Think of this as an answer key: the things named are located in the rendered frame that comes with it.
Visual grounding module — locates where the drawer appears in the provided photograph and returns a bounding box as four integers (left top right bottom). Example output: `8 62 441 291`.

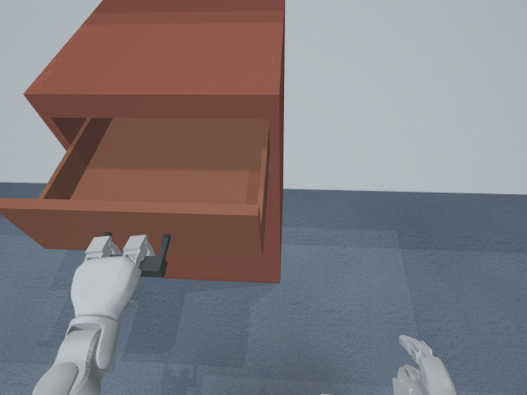
0 118 270 258

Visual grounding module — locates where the robot left hand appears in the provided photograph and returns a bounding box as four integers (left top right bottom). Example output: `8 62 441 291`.
71 235 155 320

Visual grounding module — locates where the robot left forearm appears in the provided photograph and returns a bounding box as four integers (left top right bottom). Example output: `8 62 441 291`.
32 314 120 395

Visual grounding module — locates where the robot right hand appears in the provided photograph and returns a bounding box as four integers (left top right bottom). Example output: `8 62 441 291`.
392 335 456 395

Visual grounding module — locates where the cabinet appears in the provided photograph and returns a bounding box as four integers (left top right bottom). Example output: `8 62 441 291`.
23 0 285 284

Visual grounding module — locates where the handle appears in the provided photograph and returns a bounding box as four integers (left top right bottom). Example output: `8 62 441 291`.
103 232 171 278

